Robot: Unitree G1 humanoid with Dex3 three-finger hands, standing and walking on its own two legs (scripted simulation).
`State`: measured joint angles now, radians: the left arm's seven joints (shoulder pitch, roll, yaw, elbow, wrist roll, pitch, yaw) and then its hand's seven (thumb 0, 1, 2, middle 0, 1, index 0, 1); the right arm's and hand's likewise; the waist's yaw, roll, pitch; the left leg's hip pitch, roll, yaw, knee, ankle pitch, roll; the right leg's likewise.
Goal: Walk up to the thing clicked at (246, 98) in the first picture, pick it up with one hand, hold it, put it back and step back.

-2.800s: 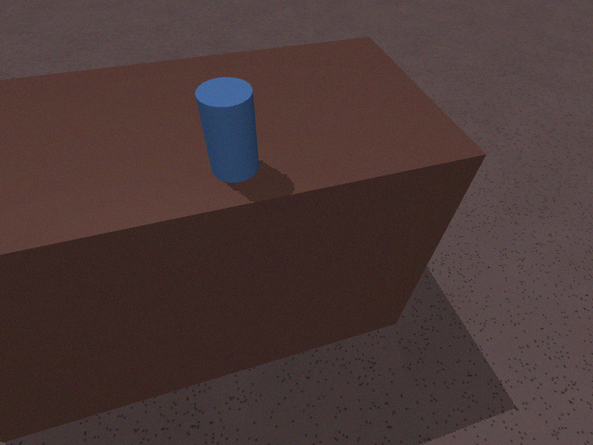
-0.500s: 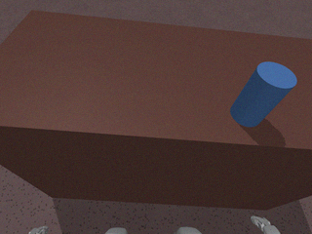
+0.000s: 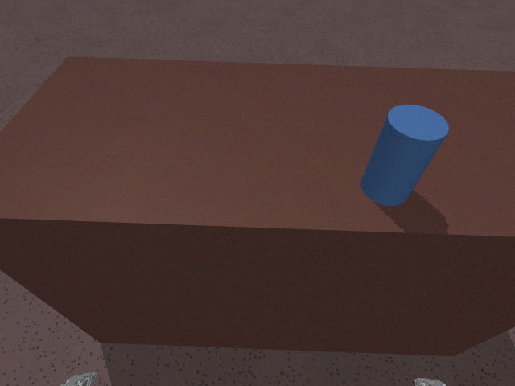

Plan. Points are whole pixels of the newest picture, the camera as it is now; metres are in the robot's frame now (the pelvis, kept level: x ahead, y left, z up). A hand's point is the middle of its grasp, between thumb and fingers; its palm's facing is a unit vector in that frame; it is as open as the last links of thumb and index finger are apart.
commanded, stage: walk up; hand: right
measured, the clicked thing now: (399, 158) +0.44 -0.24 +0.11
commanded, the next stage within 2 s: stand in 0.96 s
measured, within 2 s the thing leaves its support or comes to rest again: neither
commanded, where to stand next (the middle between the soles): +0.04 -0.01 m, yaw -3 degrees
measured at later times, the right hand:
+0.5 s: hand out of the picture +0.09 -0.24 -0.14, palm faces -0.04 +0.94 -0.35, open 7.4 cm
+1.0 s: hand out of the picture +0.10 -0.25 -0.14, palm faces -0.03 +0.94 -0.35, open 7.4 cm
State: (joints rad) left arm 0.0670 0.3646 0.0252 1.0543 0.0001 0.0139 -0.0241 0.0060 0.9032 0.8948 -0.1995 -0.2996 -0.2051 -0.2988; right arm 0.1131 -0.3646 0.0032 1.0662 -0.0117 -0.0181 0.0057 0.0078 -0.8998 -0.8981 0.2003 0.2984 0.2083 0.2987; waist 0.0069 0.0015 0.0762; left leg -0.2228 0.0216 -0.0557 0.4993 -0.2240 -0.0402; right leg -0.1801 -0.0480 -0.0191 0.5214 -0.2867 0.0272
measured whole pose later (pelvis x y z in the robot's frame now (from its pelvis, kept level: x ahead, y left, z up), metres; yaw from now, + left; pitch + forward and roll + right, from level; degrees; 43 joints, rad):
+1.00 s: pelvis +0.01 +0.00 +0.01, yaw +0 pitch -2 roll +0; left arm 0.09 0.34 0.03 1.14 0.01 0.01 -0.02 0.01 0.90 0.89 -0.20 -0.30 -0.20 -0.30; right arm 0.08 -0.35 0.00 1.13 -0.01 -0.02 0.00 0.01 -0.90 -0.90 0.20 0.30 0.21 0.30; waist 0.01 0.00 0.05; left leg -0.16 0.02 -0.05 0.35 -0.16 -0.04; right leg -0.11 -0.05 -0.02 0.35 -0.21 0.04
